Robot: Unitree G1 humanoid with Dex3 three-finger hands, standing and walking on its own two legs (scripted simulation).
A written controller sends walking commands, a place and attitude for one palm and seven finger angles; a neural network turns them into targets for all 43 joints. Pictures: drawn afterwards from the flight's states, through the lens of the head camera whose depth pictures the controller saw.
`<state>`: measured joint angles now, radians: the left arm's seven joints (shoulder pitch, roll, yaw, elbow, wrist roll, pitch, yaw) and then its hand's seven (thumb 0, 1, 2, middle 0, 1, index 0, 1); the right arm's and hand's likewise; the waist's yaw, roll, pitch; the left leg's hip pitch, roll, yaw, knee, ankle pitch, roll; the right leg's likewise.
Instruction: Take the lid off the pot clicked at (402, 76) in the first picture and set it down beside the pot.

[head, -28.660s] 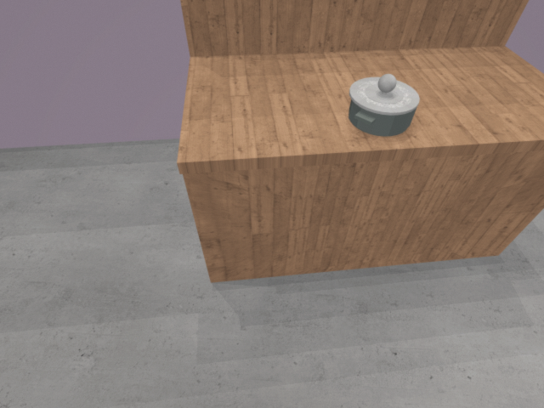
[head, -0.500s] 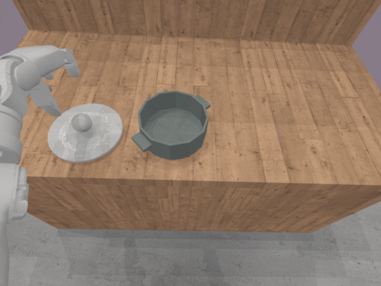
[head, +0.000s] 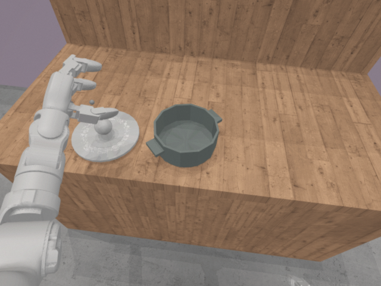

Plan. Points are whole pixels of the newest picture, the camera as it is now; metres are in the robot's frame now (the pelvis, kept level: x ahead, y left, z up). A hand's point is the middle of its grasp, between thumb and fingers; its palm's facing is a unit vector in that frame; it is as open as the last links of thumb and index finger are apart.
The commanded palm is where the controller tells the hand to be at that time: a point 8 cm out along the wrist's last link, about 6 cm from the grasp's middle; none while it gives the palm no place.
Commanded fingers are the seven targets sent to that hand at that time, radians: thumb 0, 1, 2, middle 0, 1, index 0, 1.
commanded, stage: draw the hand back to the body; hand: left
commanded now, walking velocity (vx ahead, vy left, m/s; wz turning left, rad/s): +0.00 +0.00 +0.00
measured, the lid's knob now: (103, 126) +0.53 +0.27 -0.04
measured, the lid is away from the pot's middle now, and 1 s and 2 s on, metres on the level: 0.24 0.24 0.24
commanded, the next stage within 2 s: step back with the hand held close in 1.58 s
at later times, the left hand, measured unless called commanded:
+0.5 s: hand (78, 130) +0.34 +0.22 +0.16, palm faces +0.38 -0.88 -0.28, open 9.0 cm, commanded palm +0.29 +0.26 +0.17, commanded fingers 0.00 0.70 0.78 -0.22 -0.47 -0.22 -0.47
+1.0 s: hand (60, 184) +0.24 +0.21 +0.16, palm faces +0.41 -0.86 -0.30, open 7.5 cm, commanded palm +0.18 +0.25 +0.17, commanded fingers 0.00 0.90 0.90 -0.20 -0.30 -0.20 -0.30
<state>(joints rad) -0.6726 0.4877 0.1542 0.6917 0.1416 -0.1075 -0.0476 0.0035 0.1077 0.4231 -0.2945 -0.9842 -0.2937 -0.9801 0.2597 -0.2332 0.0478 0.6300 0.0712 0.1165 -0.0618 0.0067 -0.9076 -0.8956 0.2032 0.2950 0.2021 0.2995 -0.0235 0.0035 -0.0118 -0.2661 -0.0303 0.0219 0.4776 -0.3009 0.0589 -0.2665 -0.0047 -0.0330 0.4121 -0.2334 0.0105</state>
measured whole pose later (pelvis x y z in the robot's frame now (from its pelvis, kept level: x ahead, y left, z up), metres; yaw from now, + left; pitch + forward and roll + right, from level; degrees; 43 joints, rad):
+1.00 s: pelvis -0.02 -0.04 +0.00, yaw +1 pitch -4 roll -1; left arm 0.13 0.35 0.28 -0.12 -0.09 -0.07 0.10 0.02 0.88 0.89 -0.21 -0.32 -0.20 -0.31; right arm 0.17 -0.24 0.04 0.67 0.04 -0.07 -0.07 0.01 -0.91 -0.90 0.20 0.30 0.20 0.30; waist 0.03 0.08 0.03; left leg -0.10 0.01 0.00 0.42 -0.26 0.00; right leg -0.11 0.04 -0.06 0.38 -0.21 -0.04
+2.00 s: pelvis -0.03 +0.00 +0.00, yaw -1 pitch +1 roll -1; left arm 0.63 0.40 0.34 -0.61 -0.05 -0.16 0.08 0.02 0.90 0.90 -0.20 -0.30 -0.20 -0.30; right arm 0.15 -0.23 0.00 0.56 0.02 -0.02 -0.05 0.01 -0.90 -0.90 0.20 0.30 0.20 0.30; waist -0.02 -0.01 0.06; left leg -0.24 -0.03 0.04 0.49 -0.27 0.06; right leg -0.25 -0.01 -0.02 0.44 -0.21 0.02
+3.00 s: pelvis -0.14 -0.02 -0.01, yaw +2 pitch +0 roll -1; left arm 0.62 0.44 0.36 -0.68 -0.05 -0.24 0.13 0.02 0.89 0.90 -0.21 -0.30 -0.21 -0.30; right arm 0.21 -0.20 -0.01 0.57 0.01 -0.06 -0.04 0.01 -0.90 -0.90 0.21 0.30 0.20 0.30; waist -0.02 -0.07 0.01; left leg -0.48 -0.01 -0.01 0.78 -0.39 0.01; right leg -0.37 -0.01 -0.05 0.58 -0.22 -0.01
